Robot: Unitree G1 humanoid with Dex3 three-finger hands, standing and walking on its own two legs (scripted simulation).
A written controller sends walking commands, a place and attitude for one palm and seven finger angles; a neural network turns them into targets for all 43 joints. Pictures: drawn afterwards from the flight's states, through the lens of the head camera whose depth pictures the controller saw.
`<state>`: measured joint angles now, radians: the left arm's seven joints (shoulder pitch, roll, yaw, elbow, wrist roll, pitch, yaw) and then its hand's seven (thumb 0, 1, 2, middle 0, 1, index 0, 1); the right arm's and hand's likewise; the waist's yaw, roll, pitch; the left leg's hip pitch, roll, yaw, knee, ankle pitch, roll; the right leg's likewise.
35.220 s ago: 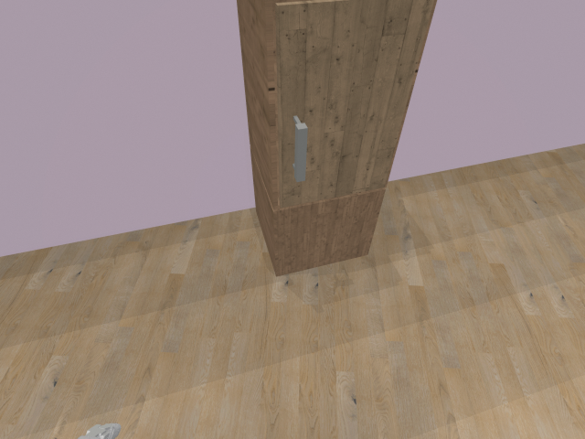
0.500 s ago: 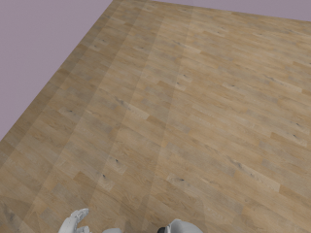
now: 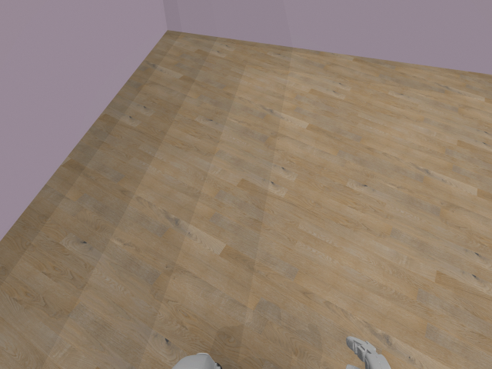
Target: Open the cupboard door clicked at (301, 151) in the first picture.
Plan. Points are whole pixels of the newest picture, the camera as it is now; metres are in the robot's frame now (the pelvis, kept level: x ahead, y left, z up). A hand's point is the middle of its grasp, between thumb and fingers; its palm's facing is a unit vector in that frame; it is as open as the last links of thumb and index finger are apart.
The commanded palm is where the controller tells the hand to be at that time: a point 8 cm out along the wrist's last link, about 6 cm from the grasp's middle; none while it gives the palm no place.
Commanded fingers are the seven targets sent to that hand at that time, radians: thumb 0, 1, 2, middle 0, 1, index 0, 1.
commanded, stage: walk to a spot facing it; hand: left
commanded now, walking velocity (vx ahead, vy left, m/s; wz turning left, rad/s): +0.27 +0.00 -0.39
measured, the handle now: out of the picture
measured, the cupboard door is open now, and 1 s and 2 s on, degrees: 45 45 45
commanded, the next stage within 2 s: turn to face it in 0.08 s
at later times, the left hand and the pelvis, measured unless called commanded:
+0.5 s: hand (199, 260) +0.34 +0.14 -0.14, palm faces -0.03 -0.98 -0.19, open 7.4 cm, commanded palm none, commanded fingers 0.00 0.90 0.90 -0.20 -0.30 -0.20 -0.30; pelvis +0.19 -0.03 +0.01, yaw +2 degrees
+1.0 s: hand (151, 295) +0.26 +0.22 -0.15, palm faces +0.33 -0.91 -0.26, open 7.4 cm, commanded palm none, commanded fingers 0.00 0.90 0.90 -0.20 -0.30 -0.20 -0.30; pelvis +0.24 -0.02 +0.02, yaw +18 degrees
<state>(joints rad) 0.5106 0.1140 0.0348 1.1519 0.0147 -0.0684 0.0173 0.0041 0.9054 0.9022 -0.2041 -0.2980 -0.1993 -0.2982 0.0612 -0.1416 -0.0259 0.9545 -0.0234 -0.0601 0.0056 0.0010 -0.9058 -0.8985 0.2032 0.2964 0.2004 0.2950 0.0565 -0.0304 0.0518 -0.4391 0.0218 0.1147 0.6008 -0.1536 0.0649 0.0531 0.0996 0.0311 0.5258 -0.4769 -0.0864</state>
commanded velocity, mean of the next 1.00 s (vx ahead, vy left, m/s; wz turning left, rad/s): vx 0.03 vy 0.00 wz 0.43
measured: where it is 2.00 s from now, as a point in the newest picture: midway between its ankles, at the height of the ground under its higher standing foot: (268, 350)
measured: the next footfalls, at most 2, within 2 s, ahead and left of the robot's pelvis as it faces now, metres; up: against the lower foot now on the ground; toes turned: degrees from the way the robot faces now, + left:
right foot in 0.40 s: +0.28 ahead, -0.16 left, +0.00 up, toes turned -9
left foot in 0.72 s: +0.28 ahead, +0.11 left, +0.00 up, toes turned +17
